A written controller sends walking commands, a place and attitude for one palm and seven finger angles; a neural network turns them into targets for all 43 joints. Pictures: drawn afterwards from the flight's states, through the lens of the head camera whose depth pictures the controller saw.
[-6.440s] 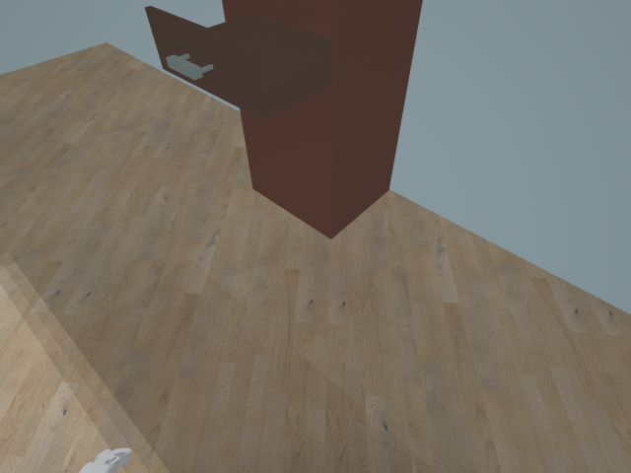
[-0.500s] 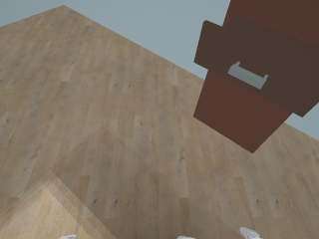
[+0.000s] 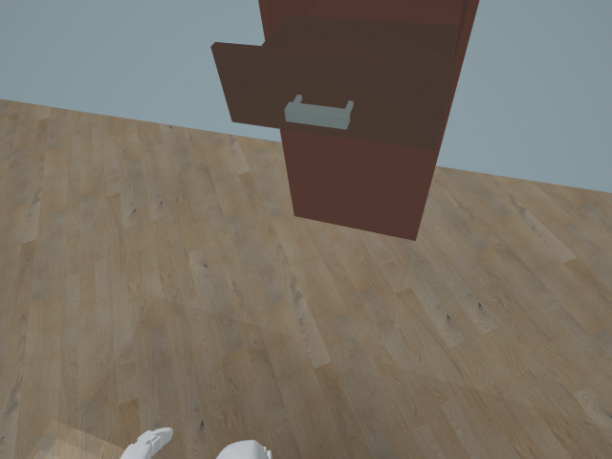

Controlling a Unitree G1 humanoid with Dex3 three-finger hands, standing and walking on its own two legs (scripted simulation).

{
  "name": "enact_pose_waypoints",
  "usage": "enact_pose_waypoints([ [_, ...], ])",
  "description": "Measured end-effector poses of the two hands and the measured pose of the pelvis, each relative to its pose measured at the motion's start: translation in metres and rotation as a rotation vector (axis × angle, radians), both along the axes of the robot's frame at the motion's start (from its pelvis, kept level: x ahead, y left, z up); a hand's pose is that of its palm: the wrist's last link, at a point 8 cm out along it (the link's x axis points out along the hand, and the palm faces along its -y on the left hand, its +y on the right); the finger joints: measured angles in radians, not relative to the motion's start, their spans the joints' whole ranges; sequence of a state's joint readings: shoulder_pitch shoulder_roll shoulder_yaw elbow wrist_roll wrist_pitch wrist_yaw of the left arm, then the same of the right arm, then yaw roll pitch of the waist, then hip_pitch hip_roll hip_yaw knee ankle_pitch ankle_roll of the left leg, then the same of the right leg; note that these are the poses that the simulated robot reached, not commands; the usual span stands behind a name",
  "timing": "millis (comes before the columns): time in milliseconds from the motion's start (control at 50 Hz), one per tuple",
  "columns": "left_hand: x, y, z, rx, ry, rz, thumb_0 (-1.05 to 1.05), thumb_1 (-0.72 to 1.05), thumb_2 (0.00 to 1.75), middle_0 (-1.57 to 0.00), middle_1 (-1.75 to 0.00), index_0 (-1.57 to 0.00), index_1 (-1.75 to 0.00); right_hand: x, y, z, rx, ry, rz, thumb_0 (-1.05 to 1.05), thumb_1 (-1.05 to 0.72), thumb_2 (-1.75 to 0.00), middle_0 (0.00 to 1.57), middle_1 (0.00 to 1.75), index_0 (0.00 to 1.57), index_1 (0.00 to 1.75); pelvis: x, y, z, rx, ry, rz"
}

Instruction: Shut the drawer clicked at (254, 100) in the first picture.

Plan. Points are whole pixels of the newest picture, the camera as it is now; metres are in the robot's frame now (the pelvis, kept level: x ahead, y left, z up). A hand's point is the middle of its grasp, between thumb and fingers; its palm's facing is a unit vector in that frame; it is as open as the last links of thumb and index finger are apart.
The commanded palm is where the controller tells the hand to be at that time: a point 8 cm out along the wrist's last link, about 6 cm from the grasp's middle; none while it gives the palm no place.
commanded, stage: turn to face it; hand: left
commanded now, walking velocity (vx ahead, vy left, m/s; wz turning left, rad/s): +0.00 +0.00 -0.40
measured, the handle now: (320, 108) +0.72 +0.00 +0.03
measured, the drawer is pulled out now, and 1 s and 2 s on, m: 0.29 0.29 0.29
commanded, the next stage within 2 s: take the last steps up to it in 0.36 s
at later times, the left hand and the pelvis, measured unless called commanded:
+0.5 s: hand out of the picture +0.07 +0.21 -0.17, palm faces -0.10 -0.97 -0.20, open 7.4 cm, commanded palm none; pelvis -0.01 +0.02 +0.00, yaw -11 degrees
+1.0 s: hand (243, 454) +0.15 +0.12 -0.15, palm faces -0.19 -0.95 -0.23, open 7.2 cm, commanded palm none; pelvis +0.05 -0.05 +0.01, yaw -14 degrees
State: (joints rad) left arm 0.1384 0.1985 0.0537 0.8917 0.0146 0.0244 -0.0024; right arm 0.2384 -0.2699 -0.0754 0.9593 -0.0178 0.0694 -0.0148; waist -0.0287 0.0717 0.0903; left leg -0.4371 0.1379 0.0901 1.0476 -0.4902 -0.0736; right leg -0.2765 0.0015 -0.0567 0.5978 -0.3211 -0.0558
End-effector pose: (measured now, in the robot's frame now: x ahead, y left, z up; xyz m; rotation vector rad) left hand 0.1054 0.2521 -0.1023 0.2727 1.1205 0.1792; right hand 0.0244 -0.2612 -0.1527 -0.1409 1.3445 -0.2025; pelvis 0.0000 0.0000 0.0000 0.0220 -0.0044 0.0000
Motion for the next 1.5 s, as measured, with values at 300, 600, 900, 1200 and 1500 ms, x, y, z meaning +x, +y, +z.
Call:
enact_pose_waypoints([
  [300,-0.019,-0.027,-0.007,-0.048,0.079,-0.064,0.0,0.91,0.89,-0.2,-0.3,-0.2,-0.3,0.008,-0.008,0.022,-0.016,-0.105,-0.07,0.01,-0.91,-0.9,0.19,0.3,0.19,0.3,-0.004,-0.01,0.011,-0.003,0.011,-0.122],
  [600,-0.034,0.012,-0.031,-0.094,0.197,-0.117,0.0,0.91,0.9,-0.2,-0.3,-0.2,-0.3,-0.021,0.045,0.042,-0.052,-0.134,-0.131,0.01,-0.91,-0.9,0.2,0.3,0.2,0.3,-0.005,0.024,0.012,-0.035,0.009,-0.225],
  [900,0.047,-0.068,-0.022,-0.069,0.102,-0.271,0.0,0.91,0.9,-0.19,-0.3,-0.19,-0.3,-0.137,0.042,0.007,0.094,0.176,-0.341,0.01,-0.91,-0.9,0.2,0.3,0.2,0.3,0.025,-0.028,0.001,-0.013,0.004,-0.273],
  [1200,0.005,-0.087,-0.022,-0.091,0.309,-0.102,0.0,0.93,0.89,-0.2,-0.3,-0.2,-0.3,0.05,-0.032,0.02,0.045,-0.042,-0.211,0.01,-0.91,-0.9,0.19,0.3,0.19,0.3,0.106,-0.055,0.013,-0.031,-0.004,-0.231],
  [1500,0.12,-0.049,-0.048,-0.118,0.405,-0.07,0.0,0.91,0.89,-0.2,-0.3,-0.2,-0.3,0.242,0.0,0.025,-0.016,-0.209,-0.126,0.0,-0.91,-0.9,0.19,0.3,0.2,0.3,0.234,-0.023,-0.002,-0.029,-0.014,-0.253],
])
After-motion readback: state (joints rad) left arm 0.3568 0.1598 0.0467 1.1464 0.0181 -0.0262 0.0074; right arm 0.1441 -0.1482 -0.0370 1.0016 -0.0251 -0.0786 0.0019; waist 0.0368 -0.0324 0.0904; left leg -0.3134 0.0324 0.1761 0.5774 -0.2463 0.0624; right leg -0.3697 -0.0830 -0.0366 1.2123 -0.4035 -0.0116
